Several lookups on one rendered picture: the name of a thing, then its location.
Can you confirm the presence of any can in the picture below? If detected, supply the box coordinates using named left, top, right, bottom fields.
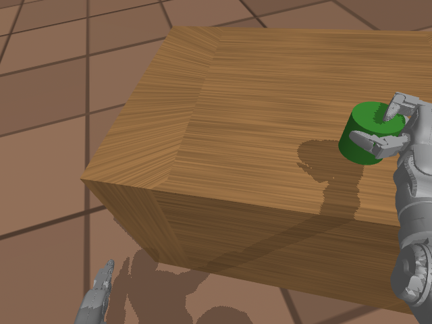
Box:
left=338, top=101, right=406, bottom=165

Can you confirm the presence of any left robot hand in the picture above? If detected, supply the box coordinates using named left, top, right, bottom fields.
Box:
left=74, top=259, right=115, bottom=324

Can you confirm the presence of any right robot arm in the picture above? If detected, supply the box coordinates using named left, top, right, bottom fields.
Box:
left=390, top=144, right=432, bottom=324

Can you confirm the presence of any right robot hand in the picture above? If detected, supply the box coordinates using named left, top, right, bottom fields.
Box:
left=349, top=92, right=432, bottom=159

